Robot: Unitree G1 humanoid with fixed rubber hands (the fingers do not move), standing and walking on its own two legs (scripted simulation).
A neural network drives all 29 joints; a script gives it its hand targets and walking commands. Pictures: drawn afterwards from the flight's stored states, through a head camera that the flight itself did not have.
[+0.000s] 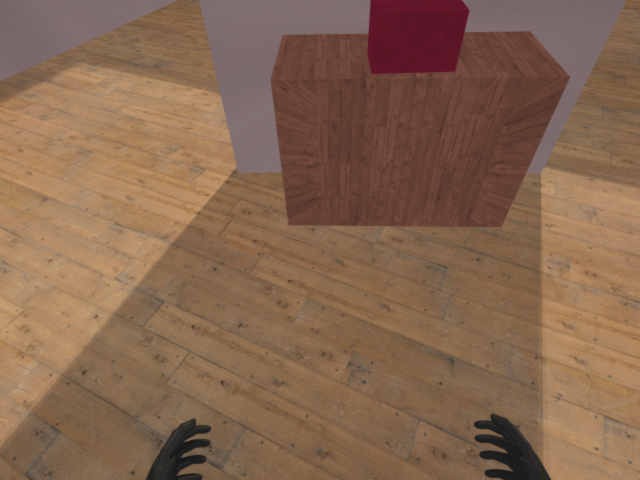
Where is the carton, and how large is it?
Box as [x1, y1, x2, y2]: [367, 0, 469, 73]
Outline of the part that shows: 371,0 367,51 371,73 455,70 469,10 461,0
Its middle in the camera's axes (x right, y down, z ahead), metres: +0.30 -0.67 +1.24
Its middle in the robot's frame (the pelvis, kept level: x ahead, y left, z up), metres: +1.38 -0.28 +0.00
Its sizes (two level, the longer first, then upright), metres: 0.271 0.160 0.178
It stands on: a pedestal, 0.67 m high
